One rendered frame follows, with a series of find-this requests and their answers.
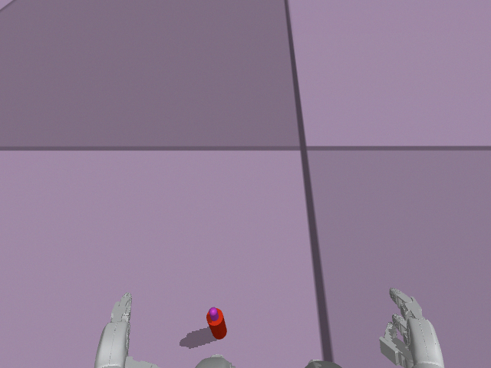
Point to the bottle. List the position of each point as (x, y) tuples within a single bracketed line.
[(216, 323)]

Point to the left robot hand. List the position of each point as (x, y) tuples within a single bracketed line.
[(114, 342)]

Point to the right robot hand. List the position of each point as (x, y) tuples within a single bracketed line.
[(420, 340)]

